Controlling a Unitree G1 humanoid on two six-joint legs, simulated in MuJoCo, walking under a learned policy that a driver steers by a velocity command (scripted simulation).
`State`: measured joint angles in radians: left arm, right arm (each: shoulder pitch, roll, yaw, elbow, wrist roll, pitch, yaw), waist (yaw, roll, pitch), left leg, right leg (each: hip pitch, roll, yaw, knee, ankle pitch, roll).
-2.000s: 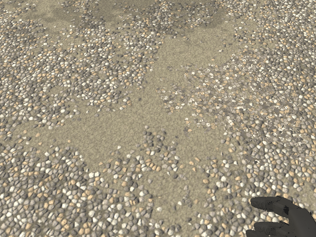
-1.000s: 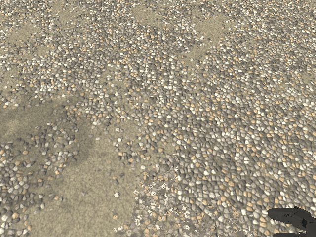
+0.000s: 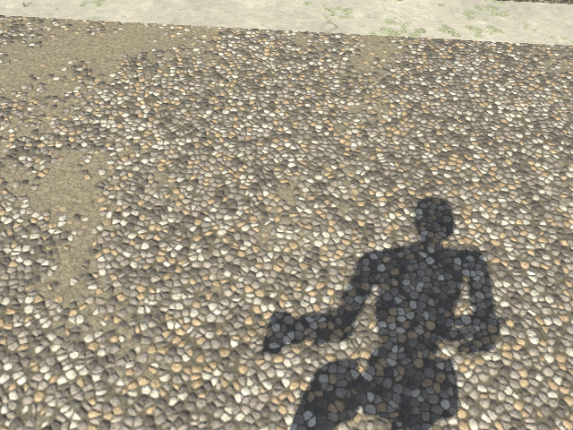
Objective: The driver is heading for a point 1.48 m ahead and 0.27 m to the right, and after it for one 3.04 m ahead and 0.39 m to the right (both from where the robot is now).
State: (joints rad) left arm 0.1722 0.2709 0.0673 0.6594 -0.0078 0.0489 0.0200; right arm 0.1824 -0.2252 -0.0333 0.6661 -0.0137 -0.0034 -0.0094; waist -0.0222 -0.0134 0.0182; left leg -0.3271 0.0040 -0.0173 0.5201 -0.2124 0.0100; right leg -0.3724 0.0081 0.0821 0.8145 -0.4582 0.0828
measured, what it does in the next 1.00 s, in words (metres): steps on the spot: right foot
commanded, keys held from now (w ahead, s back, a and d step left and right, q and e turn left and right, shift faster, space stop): shift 0.68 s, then w+shift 0.32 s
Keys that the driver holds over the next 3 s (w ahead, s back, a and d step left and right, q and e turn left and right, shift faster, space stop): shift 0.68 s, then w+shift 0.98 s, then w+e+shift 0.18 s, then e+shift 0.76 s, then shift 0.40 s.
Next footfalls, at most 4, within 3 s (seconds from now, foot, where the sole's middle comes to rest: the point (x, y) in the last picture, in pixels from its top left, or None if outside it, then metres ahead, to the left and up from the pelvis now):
0.06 right None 0.02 -0.15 -0.77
1.36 right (317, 408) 0.54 -0.07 -0.77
1.82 left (246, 247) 1.00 0.11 -0.77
2.22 right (327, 187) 1.24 -0.14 -0.77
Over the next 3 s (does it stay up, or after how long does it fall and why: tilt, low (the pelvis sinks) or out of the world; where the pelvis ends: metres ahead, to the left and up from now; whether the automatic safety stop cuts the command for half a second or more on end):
stays up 1.26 -0.03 0.00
